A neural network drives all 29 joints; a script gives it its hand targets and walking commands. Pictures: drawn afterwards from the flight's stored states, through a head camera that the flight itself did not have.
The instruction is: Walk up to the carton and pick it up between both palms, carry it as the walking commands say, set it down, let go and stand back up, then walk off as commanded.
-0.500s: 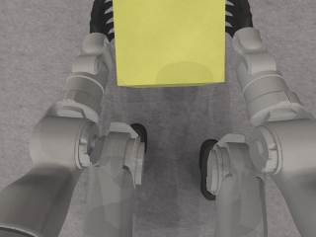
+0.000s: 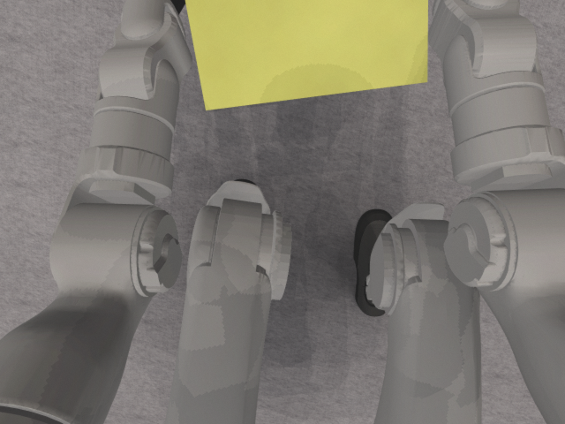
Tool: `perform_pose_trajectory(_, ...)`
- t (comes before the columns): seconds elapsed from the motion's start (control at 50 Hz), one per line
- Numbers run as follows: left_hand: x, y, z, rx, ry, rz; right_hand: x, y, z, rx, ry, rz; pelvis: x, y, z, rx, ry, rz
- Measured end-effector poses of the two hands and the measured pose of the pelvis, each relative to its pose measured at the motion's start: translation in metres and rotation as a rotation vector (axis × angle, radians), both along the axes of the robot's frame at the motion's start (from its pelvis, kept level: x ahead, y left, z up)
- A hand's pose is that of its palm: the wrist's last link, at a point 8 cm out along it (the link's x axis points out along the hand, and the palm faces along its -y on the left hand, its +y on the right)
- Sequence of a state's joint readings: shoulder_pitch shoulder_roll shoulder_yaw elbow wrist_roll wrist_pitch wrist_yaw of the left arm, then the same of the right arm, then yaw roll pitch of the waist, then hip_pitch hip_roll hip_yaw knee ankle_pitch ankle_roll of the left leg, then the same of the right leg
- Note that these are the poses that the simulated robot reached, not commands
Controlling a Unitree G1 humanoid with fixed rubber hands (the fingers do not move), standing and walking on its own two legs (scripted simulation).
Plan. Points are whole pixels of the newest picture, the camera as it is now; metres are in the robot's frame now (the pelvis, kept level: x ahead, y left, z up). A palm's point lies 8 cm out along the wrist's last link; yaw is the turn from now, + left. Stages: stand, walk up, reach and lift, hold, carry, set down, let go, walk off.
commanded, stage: reach and lift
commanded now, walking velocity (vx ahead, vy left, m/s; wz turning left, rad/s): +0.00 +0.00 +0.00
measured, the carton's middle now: (305, 0) +0.54 +0.06 -0.23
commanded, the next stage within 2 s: none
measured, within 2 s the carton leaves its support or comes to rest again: neither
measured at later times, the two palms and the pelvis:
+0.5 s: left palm out of the picture +0.51 +0.21 -0.12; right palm out of the picture +0.56 -0.08 -0.10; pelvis +0.00 +0.00 +0.03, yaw +0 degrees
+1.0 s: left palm out of the picture +0.49 +0.20 -0.04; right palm out of the picture +0.54 -0.08 -0.03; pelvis -0.01 -0.01 +0.08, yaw +0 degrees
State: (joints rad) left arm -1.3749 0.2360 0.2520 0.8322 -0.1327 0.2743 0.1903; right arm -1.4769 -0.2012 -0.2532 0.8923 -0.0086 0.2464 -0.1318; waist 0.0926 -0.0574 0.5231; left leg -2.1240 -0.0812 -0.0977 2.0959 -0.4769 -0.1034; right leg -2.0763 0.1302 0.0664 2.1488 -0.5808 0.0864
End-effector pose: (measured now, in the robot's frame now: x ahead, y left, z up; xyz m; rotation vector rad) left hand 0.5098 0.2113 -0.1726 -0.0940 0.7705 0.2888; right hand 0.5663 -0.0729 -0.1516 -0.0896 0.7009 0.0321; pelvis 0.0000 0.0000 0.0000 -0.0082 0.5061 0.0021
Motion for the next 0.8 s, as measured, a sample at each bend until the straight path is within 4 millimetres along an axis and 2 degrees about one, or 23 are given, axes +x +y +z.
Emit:
perform_pose_trajectory(0.12,0.005,-0.005,0.018,-0.007,-0.017,-0.017,-0.01,-0.008,0.01,0.006,-0.008,-0.039,-0.003,0.006,0.008,-0.019,-0.01,0.008)
perform_pose_trajectory(0.24,0.009,-0.008,0.036,-0.006,-0.043,-0.008,-0.007,-0.011,0.026,0.024,-0.026,-0.046,-0.006,0.007,0.014,-0.019,-0.018,0.008)
perform_pose_trajectory(0.38,0.005,-0.007,0.043,-0.005,-0.044,0.015,0.0,-0.008,0.04,0.021,-0.025,-0.021,-0.005,0.003,0.023,-0.006,-0.012,0.005)
perform_pose_trajectory(0.48,-0.002,-0.006,0.051,-0.001,-0.045,0.032,-0.003,-0.007,0.046,0.029,-0.024,-0.01,-0.002,-0.002,0.033,-0.001,-0.009,0.005)
perform_pose_trajectory(0.68,-0.009,-0.008,0.091,-0.004,-0.066,0.037,-0.018,-0.01,0.078,0.059,-0.039,-0.04,-0.006,-0.005,0.053,0.008,-0.045,0.001)
perform_pose_trajectory(0.8,-0.01,-0.009,0.108,-0.006,-0.076,0.034,-0.021,-0.011,0.094,0.061,-0.048,-0.046,-0.012,-0.005,0.063,0.011,-0.055,0.0)
